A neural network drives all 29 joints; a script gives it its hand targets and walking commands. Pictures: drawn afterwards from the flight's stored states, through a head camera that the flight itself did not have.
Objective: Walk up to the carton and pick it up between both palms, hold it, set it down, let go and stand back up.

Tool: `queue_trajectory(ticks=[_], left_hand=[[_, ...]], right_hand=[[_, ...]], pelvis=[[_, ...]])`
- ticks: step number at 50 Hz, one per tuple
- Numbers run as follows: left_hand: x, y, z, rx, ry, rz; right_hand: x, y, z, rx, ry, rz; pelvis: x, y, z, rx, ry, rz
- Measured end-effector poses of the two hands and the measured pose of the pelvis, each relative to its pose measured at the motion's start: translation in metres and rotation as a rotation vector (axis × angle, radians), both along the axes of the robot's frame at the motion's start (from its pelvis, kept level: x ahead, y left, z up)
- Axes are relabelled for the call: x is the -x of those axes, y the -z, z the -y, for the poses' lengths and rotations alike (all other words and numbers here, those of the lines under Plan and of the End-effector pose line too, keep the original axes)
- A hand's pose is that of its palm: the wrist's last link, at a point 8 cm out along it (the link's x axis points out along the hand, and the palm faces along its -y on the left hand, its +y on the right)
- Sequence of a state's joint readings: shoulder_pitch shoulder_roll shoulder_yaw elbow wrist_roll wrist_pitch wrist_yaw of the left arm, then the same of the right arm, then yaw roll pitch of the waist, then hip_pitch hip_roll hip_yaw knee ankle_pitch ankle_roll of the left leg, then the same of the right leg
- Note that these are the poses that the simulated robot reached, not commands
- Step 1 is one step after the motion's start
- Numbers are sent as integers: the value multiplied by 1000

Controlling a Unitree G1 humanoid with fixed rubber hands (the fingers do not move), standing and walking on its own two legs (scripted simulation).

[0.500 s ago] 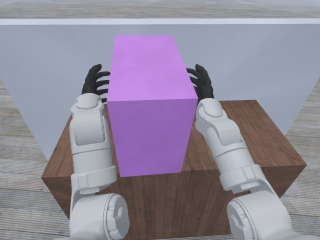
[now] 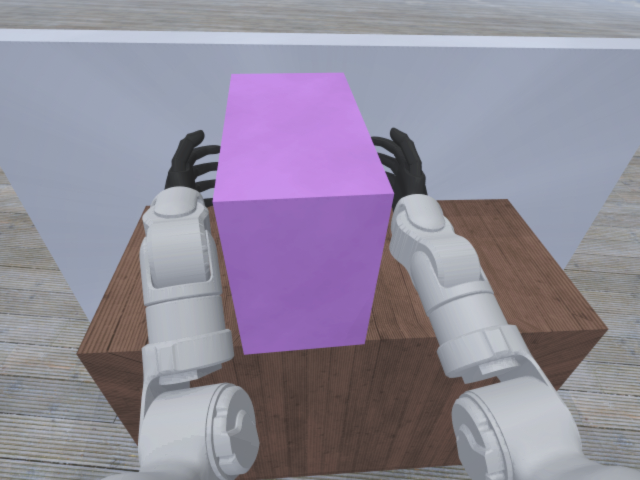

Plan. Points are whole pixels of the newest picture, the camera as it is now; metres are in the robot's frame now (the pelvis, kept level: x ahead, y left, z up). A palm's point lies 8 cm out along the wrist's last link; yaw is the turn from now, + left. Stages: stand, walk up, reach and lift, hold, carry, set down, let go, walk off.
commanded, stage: hold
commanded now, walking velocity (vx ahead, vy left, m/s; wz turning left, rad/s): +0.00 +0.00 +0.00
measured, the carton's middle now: (296, 206) +0.44 +0.01 +0.16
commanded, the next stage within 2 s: none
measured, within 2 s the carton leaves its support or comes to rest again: neither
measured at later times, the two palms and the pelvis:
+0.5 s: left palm (178, 199) +0.37 +0.15 +0.23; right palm (401, 195) +0.36 -0.11 +0.22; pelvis +0.00 +0.01 +0.00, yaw +0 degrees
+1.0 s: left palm (183, 200) +0.37 +0.14 +0.23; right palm (408, 195) +0.36 -0.11 +0.23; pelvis +0.00 +0.00 +0.00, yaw +0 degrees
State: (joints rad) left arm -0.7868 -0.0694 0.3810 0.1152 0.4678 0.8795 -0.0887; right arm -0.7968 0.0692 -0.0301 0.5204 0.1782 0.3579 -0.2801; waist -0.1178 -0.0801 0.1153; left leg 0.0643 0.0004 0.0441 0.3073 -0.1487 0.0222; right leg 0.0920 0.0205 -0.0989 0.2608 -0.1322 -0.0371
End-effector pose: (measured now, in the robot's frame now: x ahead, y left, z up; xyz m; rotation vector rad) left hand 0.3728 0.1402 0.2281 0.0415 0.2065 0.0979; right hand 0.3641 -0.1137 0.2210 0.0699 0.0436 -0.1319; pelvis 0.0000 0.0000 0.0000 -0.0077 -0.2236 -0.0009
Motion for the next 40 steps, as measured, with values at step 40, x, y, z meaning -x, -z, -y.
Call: queue_trajectory(ticks=[40], left_hand=[[1, 1, 3, -5, 9, 12]], right_hand=[[2, -5, 3, 2, 1, 23]], pelvis=[[-3, 0, -3, 3, 4, 9]])
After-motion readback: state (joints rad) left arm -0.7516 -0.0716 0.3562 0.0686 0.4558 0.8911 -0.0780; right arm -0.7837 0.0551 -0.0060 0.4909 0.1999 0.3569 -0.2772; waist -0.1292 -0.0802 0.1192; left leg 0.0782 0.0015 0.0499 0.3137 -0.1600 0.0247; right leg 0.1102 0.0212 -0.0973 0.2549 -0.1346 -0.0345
